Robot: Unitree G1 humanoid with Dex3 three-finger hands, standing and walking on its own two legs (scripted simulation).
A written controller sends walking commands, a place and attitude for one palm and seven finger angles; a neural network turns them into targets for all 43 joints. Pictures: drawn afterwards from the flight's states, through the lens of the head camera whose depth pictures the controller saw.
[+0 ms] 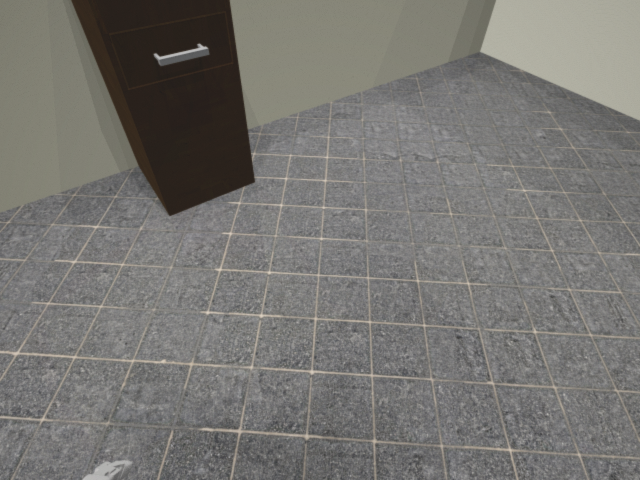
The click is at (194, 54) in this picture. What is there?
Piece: drawer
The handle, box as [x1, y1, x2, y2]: [154, 44, 209, 65]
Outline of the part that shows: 209,54 208,49 205,46 203,47 200,44 197,44 198,47 195,49 160,57 155,53 154,56 158,60 159,64 163,65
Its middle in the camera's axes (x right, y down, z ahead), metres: -0.48 -0.63 +1.33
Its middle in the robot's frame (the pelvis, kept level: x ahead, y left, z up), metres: +1.39 +0.55 -0.08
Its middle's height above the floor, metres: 0.69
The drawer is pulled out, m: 0.00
